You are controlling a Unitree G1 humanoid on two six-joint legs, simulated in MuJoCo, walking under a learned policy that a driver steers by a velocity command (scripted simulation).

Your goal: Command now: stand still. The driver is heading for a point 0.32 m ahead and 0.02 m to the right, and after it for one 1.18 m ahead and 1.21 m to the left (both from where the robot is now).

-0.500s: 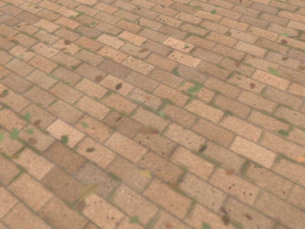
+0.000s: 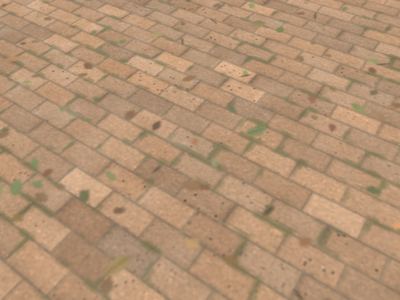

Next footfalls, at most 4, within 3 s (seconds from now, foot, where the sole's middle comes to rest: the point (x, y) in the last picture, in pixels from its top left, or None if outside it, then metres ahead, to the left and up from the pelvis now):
0.40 right None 0.14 -0.17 -0.77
0.86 left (195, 291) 0.54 0.05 -0.77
1.26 right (197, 186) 0.97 0.04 -0.77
1.74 left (80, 182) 1.00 0.53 -0.77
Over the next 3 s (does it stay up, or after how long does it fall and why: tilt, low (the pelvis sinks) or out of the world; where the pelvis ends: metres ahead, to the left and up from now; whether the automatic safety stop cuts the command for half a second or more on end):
stays up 0.99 1.35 -0.01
